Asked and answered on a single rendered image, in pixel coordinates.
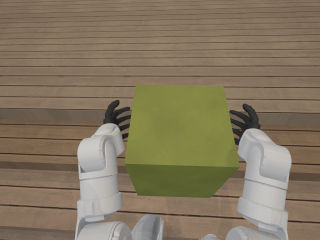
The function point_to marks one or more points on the right robot forearm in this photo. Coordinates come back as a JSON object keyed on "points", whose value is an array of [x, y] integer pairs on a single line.
{"points": [[267, 176]]}

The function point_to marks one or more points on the left robot hand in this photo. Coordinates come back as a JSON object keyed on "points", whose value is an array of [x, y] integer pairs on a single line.
{"points": [[110, 117]]}

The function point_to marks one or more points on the right robot shin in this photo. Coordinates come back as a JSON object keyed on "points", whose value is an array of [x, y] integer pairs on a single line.
{"points": [[210, 235]]}

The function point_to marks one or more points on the right robot hand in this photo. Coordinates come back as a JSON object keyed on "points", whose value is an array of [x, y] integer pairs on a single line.
{"points": [[251, 121]]}

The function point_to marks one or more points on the left robot forearm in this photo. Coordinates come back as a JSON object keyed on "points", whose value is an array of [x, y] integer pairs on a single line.
{"points": [[98, 169]]}

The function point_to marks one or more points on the right robot upper arm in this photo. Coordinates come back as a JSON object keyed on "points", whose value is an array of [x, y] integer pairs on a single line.
{"points": [[246, 233]]}

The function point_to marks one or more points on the robot left thigh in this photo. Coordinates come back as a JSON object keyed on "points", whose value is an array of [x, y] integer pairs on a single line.
{"points": [[149, 227]]}

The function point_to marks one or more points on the carton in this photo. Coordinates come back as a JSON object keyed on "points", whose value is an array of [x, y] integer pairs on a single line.
{"points": [[180, 141]]}

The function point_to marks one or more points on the left robot upper arm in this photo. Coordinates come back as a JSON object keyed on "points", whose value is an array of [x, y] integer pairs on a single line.
{"points": [[114, 230]]}

